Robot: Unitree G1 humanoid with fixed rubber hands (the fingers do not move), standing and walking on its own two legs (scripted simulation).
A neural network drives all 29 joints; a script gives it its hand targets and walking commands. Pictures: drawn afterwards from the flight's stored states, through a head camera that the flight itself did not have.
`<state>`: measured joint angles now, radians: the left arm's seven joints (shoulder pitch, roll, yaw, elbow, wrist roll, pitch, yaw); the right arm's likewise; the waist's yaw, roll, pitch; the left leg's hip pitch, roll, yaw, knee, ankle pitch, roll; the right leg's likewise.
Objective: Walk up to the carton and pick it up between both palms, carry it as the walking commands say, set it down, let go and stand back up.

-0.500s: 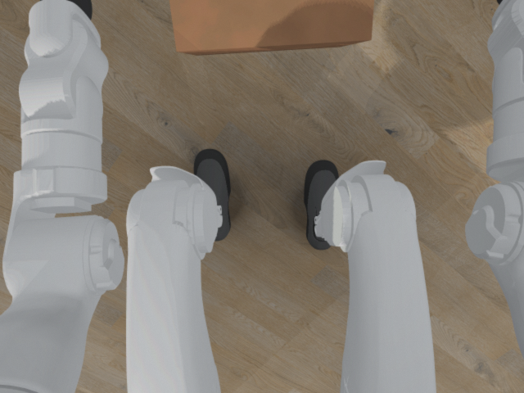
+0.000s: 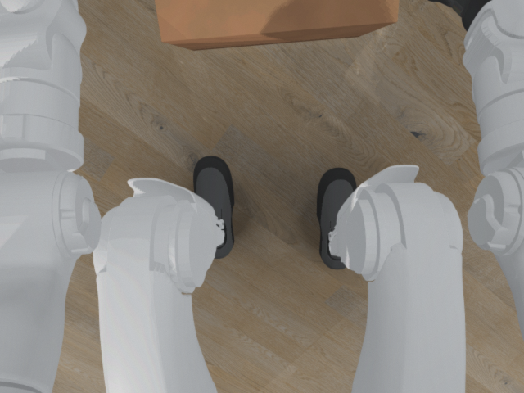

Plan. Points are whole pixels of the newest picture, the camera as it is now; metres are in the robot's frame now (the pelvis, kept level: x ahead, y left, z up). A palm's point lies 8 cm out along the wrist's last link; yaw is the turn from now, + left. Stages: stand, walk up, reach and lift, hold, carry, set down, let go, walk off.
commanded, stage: reach and lift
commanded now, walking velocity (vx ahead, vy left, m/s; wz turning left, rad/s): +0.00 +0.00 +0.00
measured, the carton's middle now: out of the picture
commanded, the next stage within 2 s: none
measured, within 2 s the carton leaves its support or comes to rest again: leaves its support in 1.70 s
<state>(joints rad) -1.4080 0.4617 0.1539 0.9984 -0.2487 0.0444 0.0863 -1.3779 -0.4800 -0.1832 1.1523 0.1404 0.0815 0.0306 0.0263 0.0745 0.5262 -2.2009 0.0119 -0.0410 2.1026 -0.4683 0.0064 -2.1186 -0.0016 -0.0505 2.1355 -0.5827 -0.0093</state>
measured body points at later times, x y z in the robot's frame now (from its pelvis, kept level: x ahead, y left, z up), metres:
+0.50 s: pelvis +0.00 +0.00 -0.04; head +0.39 -0.02 +0.19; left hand +0.56 +0.23 -0.21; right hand +0.53 -0.22 -0.25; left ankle +0.14 +0.12 -0.36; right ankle +0.12 -0.12 -0.36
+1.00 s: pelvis +0.01 +0.00 -0.03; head +0.39 +0.00 +0.20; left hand +0.53 +0.19 -0.26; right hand +0.55 -0.18 -0.24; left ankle +0.14 +0.12 -0.36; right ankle +0.12 -0.12 -0.36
